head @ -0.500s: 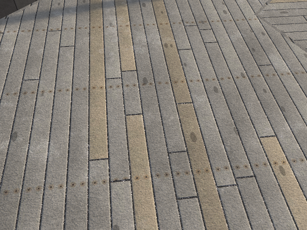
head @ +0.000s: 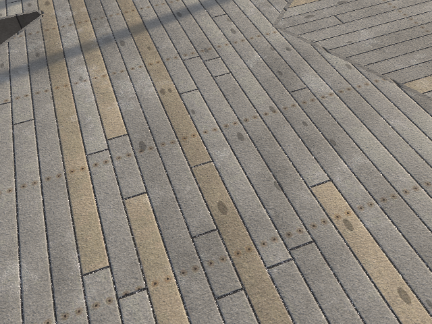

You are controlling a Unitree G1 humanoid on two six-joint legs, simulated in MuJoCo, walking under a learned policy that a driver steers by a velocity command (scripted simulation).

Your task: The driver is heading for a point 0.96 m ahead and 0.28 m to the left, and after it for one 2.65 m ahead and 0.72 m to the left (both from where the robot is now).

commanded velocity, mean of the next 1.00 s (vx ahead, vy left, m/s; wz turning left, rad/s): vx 0.35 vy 0.00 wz -0.03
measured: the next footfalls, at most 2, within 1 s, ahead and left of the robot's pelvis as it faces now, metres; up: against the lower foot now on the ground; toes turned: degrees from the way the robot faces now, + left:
left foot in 0.40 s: +0.30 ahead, +0.15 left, +0.00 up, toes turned +2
right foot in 0.88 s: +0.59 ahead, -0.06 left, +0.00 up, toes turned +0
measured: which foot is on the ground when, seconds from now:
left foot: up 0.00-0.38, down 0.40-0.88, up 0.90-1.00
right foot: down 0.00-0.42, up 0.44-0.86, down 0.88-1.00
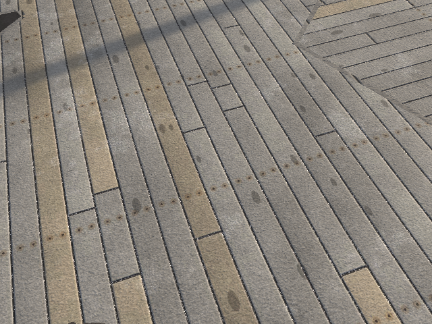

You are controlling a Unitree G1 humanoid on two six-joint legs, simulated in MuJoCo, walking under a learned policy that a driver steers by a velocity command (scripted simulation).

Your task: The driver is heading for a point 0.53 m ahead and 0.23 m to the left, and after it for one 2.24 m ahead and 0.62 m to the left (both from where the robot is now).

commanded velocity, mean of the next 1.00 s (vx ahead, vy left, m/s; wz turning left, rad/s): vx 0.33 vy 0.00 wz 0.50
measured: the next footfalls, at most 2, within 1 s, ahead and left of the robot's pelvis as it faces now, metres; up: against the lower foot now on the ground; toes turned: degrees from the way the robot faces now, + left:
left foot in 0.32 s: +0.06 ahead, +0.13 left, +0.00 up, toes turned +12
right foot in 0.80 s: +0.44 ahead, +0.01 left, +0.00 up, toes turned +28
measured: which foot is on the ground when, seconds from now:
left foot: up 0.00-0.30, down 0.32-0.80, up 0.82-1.00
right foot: down 0.00-0.32, up 0.34-0.78, down 0.80-1.00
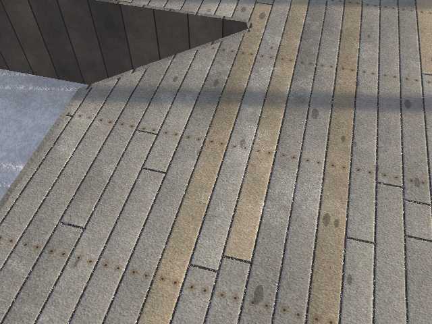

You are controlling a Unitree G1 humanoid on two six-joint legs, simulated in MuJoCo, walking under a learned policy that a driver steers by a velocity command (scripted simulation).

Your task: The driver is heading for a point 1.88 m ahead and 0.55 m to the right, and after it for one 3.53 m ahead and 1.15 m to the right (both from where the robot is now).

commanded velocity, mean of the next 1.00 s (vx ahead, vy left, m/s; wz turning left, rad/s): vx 0.50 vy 0.00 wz -0.13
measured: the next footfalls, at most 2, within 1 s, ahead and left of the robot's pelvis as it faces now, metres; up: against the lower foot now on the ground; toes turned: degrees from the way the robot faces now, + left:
left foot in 0.28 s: +0.33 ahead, +0.17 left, +0.00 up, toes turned +11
right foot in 0.84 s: +0.63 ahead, -0.07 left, +0.00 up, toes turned -10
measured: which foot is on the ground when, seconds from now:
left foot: up 0.00-0.26, down 0.28-0.82, up 0.84-1.00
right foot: down 0.00-0.28, up 0.30-0.82, down 0.84-1.00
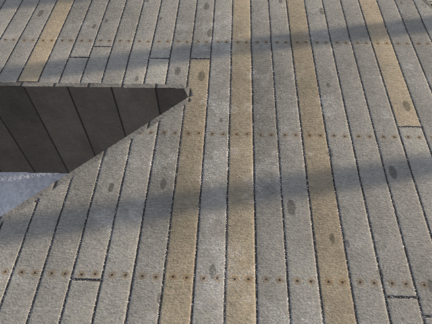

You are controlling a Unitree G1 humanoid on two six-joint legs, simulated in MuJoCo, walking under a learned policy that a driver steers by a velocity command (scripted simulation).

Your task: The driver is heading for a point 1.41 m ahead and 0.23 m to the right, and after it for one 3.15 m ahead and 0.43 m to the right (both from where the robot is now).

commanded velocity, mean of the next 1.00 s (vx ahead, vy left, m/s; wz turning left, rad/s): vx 0.50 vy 0.00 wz -0.47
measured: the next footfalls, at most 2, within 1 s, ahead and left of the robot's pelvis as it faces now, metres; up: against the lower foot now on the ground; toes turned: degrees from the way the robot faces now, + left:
left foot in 0.32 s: +0.39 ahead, +0.13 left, +0.00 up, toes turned -15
right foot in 0.82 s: +0.55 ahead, -0.23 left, +0.00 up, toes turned -28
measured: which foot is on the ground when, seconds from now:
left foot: up 0.00-0.30, down 0.32-0.84, up 0.86-1.00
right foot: down 0.00-0.32, up 0.34-0.80, down 0.82-1.00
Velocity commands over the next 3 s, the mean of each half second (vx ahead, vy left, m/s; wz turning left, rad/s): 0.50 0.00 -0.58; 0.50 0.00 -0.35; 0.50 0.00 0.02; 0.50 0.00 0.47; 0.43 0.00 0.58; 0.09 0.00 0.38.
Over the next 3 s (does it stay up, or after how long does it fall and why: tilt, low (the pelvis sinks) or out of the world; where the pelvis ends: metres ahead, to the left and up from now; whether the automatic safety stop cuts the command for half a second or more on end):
stays up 1.41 -0.31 0.00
